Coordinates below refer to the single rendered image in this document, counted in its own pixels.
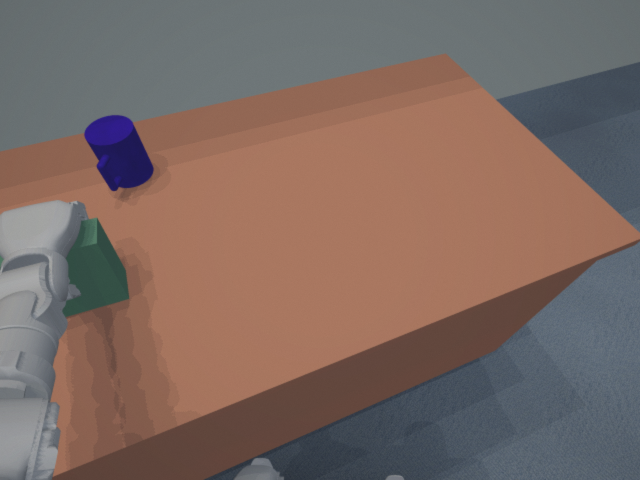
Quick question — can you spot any robot left hand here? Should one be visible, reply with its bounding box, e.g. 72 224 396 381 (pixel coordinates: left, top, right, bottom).
0 200 89 301

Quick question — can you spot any robot left forearm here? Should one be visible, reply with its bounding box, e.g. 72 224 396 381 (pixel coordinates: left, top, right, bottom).
0 248 68 402

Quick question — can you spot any robot left upper arm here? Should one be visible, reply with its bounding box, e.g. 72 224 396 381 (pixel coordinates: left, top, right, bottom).
0 397 61 480

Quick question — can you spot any sponge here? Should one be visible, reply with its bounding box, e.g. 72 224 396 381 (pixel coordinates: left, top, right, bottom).
0 218 129 317

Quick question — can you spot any table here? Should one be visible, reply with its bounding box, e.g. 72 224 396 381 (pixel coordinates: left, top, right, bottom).
0 53 640 480

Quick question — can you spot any left robot shin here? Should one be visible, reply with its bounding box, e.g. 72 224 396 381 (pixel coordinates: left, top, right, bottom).
251 458 273 468

